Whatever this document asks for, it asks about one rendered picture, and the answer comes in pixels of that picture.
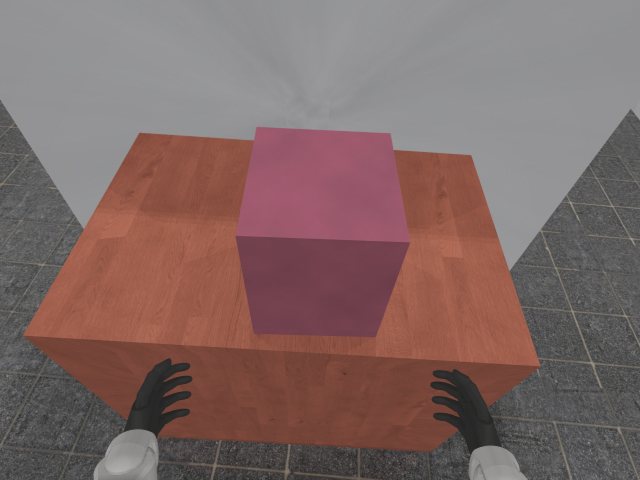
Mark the carton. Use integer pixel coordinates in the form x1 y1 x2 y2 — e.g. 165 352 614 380
236 127 410 337

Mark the right robot forearm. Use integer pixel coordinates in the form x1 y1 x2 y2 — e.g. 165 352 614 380
469 445 528 480

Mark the robot left hand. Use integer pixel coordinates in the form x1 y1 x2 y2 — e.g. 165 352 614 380
124 358 192 438

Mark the left robot forearm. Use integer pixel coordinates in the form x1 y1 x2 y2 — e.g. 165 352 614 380
94 429 159 480

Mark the pedestal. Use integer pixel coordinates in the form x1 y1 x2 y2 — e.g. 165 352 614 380
23 133 540 452

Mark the robot right hand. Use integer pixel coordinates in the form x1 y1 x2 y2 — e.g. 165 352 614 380
430 369 502 455

